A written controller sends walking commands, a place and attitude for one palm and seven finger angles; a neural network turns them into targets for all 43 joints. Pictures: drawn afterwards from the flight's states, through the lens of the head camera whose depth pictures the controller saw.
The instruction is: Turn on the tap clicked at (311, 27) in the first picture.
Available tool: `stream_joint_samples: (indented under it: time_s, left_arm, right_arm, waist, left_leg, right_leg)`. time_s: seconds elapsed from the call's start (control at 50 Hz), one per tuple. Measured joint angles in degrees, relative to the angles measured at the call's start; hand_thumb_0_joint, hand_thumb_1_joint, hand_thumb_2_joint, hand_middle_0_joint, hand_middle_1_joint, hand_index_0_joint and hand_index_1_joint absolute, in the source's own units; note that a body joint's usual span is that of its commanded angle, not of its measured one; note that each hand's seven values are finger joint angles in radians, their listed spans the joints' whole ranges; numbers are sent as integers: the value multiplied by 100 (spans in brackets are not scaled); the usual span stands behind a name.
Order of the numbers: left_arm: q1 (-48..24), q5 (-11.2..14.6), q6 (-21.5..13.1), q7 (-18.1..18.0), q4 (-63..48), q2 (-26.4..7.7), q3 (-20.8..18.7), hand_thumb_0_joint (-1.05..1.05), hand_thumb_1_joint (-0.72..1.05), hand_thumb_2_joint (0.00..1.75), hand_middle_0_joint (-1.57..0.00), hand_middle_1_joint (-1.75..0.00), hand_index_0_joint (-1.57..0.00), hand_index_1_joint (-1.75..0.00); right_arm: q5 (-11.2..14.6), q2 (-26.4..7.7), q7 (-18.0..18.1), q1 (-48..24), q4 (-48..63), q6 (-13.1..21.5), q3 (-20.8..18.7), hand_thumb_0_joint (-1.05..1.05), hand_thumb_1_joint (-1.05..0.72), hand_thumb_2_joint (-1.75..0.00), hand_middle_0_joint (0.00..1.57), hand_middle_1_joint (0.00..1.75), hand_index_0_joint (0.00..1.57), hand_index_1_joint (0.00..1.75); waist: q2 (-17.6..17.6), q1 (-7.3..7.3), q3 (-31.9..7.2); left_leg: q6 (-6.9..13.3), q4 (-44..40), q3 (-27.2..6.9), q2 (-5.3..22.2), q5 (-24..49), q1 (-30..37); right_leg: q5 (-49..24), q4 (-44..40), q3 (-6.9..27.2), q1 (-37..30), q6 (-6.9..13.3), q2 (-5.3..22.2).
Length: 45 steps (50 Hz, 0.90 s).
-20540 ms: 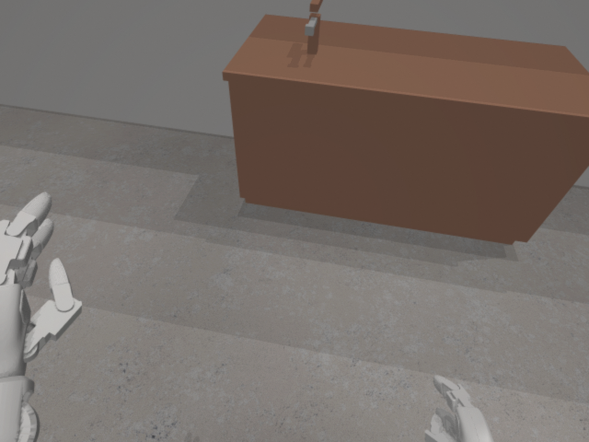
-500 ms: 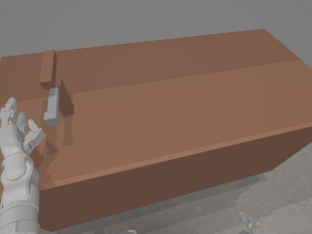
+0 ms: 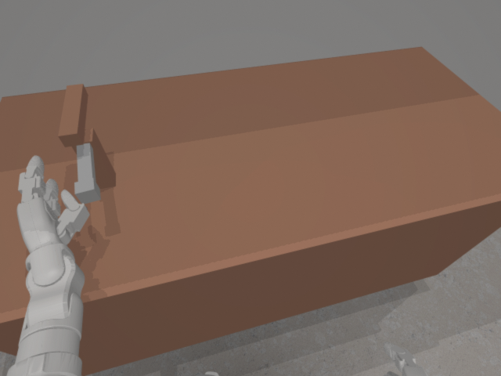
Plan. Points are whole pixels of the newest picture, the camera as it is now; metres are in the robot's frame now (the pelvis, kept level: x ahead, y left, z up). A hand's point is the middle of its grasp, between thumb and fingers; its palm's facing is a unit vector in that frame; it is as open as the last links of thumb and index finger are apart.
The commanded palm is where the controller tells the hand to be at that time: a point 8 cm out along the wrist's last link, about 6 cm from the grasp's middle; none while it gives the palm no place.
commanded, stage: push the lever round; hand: left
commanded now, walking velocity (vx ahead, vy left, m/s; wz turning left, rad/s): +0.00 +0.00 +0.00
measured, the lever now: (87, 191) +0.37 +0.28 +0.08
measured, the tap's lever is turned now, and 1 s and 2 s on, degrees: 6 35 57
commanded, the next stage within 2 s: none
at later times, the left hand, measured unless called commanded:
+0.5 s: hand (111, 204) +0.35 +0.24 +0.07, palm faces +0.63 -0.78 -0.06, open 7.7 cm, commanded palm +0.31 +0.27 +0.07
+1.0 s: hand (130, 193) +0.38 +0.22 +0.07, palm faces +0.72 -0.69 -0.07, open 7.8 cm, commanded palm +0.33 +0.24 +0.07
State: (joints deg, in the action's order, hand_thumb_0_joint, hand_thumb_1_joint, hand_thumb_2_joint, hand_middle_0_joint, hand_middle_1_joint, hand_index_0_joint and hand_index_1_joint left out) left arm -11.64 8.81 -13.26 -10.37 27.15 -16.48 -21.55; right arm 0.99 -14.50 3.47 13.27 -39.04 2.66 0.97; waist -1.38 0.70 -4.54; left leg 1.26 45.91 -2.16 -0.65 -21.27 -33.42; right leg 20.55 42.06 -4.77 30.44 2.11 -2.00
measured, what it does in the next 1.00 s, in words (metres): stands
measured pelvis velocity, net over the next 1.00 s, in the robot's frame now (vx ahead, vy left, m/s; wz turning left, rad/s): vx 0.00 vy -0.02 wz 0.01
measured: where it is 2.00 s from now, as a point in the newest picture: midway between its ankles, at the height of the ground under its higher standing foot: outside the picture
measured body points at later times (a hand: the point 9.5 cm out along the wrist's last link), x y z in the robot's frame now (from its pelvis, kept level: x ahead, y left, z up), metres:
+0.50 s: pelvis +0.00 -0.01 +0.00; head +0.03 -0.01 +0.45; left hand +0.32 +0.28 +0.08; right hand +0.14 -0.25 -0.11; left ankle +0.01 +0.10 -0.71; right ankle +0.00 -0.10 -0.71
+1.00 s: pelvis +0.00 -0.02 +0.00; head +0.03 -0.01 +0.45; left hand +0.34 +0.26 +0.07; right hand +0.14 -0.26 -0.11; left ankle +0.02 +0.10 -0.71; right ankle +0.00 -0.10 -0.71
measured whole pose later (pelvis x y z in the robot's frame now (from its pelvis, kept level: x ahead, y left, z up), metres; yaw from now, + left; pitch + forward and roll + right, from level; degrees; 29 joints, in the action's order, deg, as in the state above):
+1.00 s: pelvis +0.00 -0.02 +0.00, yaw +1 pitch +9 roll -1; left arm -20.3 -0.3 -9.0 -36.0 30.5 -6.6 -15.5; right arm -1.5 -13.2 1.8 11.1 -40.6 -1.1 -0.3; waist -1.5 1.6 -6.0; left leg 0.1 46.1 -3.0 -0.4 -21.2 -33.9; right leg 21.3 43.4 -5.6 31.3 3.3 -2.2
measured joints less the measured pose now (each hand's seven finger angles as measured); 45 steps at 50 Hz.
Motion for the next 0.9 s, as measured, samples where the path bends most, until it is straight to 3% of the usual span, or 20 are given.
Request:
stream_joint_samples:
  time_s: [0.56,0.9]
  left_arm:
    - [-264,-518,230,-1551,-165,709,604,2,92,91,-15,-15,-15,-15]
    - [-750,-838,400,-2376,236,928,603,2,90,90,-15,-15,-15,-15]
  right_arm:
    - [-131,79,-100,-179,-42,-173,-29,1,-90,-89,20,30,20,29]
    - [-232,120,-147,-214,-125,-341,-100,1,-90,-89,20,30,20,29]
  waist:
    - [-36,1,-67]
    - [-19,75,-133]
  left_leg:
    - [-73,9,-66,-15,6,26]
    - [-114,19,-82,16,8,-37]
  right_leg:
    - [71,107,-64,-1,73,13]
    - [75,129,-77,71,117,-19]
